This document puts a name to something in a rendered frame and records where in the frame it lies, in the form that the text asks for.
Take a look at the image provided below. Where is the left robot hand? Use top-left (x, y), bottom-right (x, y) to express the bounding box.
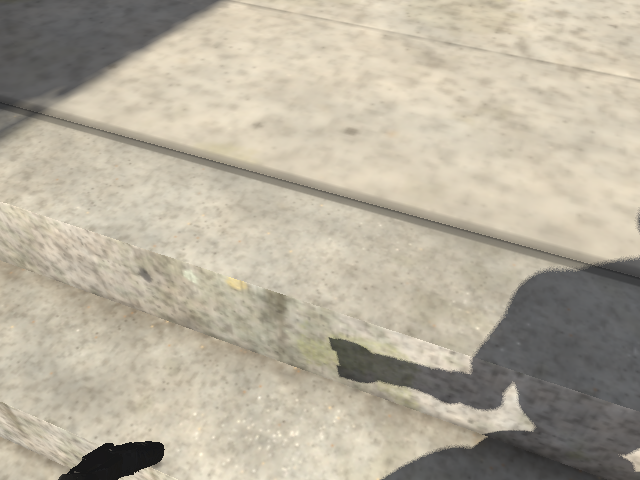
top-left (58, 441), bottom-right (165, 480)

